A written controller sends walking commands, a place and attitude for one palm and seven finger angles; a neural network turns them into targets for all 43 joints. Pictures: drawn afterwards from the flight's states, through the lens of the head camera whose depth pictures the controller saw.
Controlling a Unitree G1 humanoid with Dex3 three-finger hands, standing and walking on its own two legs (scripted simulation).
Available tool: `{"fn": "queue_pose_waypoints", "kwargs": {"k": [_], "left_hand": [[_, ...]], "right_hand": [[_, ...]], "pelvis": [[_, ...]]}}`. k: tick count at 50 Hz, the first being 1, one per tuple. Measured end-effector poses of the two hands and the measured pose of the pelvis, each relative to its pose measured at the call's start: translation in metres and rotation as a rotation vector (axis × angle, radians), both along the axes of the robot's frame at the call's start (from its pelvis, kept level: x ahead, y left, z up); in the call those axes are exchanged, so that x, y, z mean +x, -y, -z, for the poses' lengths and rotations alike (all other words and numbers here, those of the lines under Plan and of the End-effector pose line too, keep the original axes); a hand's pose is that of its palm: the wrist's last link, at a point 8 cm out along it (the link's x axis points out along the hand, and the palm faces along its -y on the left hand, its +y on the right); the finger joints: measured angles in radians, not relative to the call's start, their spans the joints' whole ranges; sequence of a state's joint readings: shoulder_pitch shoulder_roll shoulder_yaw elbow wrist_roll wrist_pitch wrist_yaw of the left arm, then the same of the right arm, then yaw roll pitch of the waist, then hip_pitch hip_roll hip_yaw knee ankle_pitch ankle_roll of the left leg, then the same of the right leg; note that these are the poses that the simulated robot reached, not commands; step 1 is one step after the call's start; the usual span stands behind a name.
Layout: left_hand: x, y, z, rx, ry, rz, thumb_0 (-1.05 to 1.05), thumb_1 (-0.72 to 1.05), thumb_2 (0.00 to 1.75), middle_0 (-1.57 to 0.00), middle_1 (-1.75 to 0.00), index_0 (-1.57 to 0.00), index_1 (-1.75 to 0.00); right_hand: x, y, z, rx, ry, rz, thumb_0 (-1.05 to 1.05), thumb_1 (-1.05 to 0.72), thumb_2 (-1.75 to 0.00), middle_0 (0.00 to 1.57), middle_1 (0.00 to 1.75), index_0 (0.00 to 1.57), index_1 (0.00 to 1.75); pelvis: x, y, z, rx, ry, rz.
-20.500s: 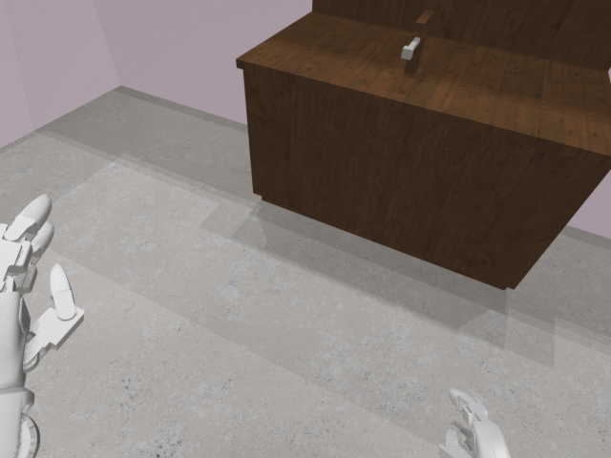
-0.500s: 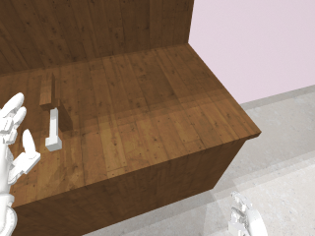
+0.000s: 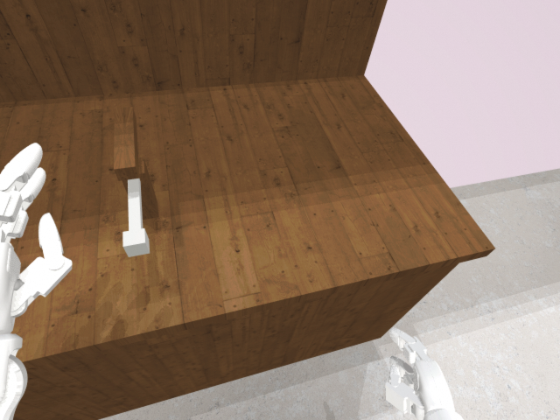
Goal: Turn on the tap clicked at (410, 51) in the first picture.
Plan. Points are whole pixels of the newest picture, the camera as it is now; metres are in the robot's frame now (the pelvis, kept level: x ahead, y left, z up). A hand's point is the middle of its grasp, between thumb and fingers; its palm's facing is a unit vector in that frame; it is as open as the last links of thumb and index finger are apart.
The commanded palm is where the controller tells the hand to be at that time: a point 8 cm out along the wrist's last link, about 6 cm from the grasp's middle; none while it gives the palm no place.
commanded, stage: look again from close up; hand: left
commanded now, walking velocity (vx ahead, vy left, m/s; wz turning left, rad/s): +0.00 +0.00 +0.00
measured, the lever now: (136, 242) +0.32 +0.24 +0.06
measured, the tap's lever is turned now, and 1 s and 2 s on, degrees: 0 0 0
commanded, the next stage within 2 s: come to a stop and stand still in 0.38 s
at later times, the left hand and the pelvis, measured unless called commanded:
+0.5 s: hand (91, 293) +0.20 +0.21 +0.16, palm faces +0.38 -0.86 -0.35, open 7.4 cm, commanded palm +0.14 +0.25 +0.18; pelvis -0.02 -0.03 +0.00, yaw +0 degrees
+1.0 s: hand (43, 246) +0.22 +0.24 +0.21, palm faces +0.48 -0.78 -0.42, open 7.4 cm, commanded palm +0.13 +0.25 +0.18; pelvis -0.02 -0.04 +0.00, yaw +2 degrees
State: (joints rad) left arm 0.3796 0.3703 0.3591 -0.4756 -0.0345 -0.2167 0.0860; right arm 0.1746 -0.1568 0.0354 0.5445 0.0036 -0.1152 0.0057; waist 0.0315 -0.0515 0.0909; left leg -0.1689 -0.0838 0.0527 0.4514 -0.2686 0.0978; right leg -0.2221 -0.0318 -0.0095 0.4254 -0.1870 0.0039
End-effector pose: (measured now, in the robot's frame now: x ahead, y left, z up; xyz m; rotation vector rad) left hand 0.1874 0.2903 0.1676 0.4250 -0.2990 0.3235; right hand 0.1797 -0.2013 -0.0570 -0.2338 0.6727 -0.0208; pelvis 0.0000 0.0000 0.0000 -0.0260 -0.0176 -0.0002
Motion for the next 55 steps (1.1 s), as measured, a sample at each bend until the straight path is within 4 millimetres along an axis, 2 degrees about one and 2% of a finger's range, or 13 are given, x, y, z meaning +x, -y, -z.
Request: {"fn": "queue_pose_waypoints", "kwargs": {"k": [11, 24, 33, 40, 42, 44, 47, 50, 55], "left_hand": [[-0.012, 0.012, -0.007, 0.022, 0.000, -0.011, 0.01, 0.89, 0.90, -0.21, -0.30, -0.21, -0.30], [-0.027, 0.036, -0.003, -0.009, -0.024, -0.025, 0.01, 0.89, 0.90, -0.21, -0.30, -0.21, -0.30], [-0.032, 0.046, -0.001, -0.017, -0.040, -0.024, 0.01, 0.89, 0.90, -0.21, -0.30, -0.21, -0.30], [-0.034, 0.043, -0.002, -0.005, -0.049, -0.021, 0.01, 0.89, 0.90, -0.21, -0.30, -0.21, -0.30], [-0.026, 0.037, -0.020, 0.114, 0.007, 0.002, 0.01, 0.89, 0.90, -0.21, -0.30, -0.21, -0.30], [-0.019, 0.021, -0.043, 0.217, 0.108, -0.028, 0.01, 0.88, 0.90, -0.22, -0.30, -0.22, -0.30], [-0.014, 0.004, -0.061, 0.225, 0.197, -0.081, 0.01, 0.88, 0.90, -0.21, -0.30, -0.21, -0.30], [-0.014, 0.010, -0.049, 0.163, 0.167, -0.056, 0.01, 0.89, 0.90, -0.20, -0.30, -0.21, -0.30], [-0.022, 0.028, -0.003, 0.064, -0.008, 0.016, 0.01, 0.89, 0.90, -0.20, -0.30, -0.20, -0.30]], "right_hand": [[-0.016, 0.026, 0.006, -0.022, -0.044, 0.044, 0.01, -0.90, -0.90, 0.21, 0.30, 0.20, 0.30], [-0.025, 0.056, 0.001, -0.034, -0.006, 0.066, 0.01, -0.90, -0.90, 0.20, 0.30, 0.20, 0.30], [-0.030, 0.068, 0.000, -0.039, 0.002, 0.069, 0.01, -0.90, -0.90, 0.20, 0.30, 0.20, 0.30], [-0.035, 0.069, 0.002, -0.044, -0.009, 0.080, 0.01, -0.90, -0.90, 0.20, 0.30, 0.20, 0.30], [-0.037, 0.062, 0.003, -0.060, -0.012, 0.042, 0.01, -0.90, -0.90, 0.20, 0.30, 0.20, 0.30], [-0.039, 0.056, 0.009, -0.057, -0.034, -0.014, 0.01, -0.90, -0.90, 0.20, 0.30, 0.19, 0.30], [-0.041, 0.051, 0.015, -0.032, -0.063, -0.050, 0.01, -0.90, -0.90, 0.20, 0.30, 0.20, 0.30], [-0.043, 0.052, 0.015, 0.001, -0.059, -0.039, 0.01, -0.90, -0.90, 0.21, 0.30, 0.20, 0.30], [-0.045, 0.057, 0.020, -0.016, -0.094, -0.029, 0.01, -0.90, -0.90, 0.21, 0.30, 0.20, 0.30]], "pelvis": [[-0.005, 0.011, -0.001, -0.002, -0.001, -0.009], [-0.016, 0.033, -0.003, 0.003, 0.001, -0.008], [-0.021, 0.041, -0.003, -0.001, -0.005, -0.011], [-0.021, 0.039, -0.003, 0.002, -0.006, -0.011], [-0.024, 0.040, 0.000, -0.005, -0.017, -0.048], [-0.025, 0.043, 0.003, 0.006, -0.025, -0.061], [-0.023, 0.044, 0.004, 0.010, -0.039, -0.042], [-0.018, 0.039, 0.004, 0.010, -0.050, -0.028], [-0.013, 0.033, 0.004, 0.015, -0.052, -0.034]]}}
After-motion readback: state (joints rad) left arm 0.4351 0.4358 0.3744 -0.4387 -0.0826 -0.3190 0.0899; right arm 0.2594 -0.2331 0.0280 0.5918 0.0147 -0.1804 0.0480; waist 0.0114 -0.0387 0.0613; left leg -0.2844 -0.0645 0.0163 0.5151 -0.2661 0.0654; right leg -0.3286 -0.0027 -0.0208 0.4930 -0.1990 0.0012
